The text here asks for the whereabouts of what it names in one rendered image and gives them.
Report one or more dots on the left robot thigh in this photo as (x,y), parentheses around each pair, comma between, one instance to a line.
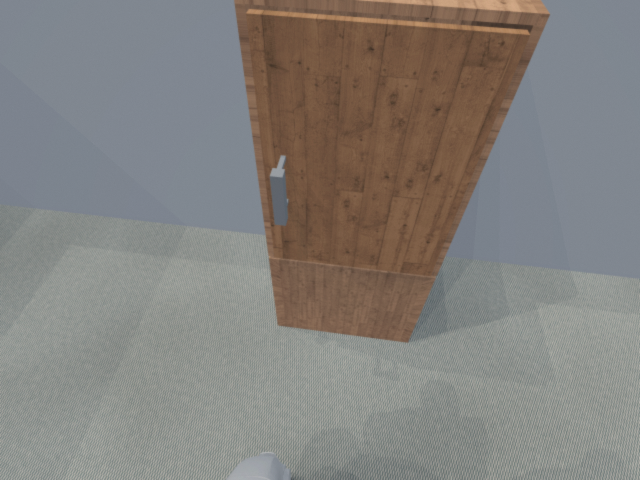
(260,468)

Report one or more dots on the handle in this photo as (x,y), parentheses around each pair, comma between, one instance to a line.
(278,191)

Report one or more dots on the cupboard door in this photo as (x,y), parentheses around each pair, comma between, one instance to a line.
(382,123)

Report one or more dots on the robot left shin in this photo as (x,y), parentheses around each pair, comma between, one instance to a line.
(268,454)

